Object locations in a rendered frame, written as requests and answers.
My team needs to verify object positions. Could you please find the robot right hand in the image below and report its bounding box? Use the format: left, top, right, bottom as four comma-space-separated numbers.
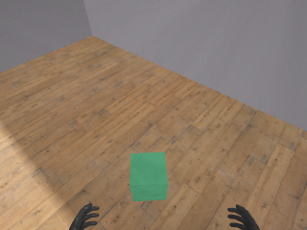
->
227, 204, 260, 230

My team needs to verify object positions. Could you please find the carton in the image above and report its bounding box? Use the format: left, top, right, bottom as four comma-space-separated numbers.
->
130, 151, 168, 201

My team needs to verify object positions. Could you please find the robot left hand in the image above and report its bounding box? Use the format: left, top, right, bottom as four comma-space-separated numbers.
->
69, 203, 100, 230

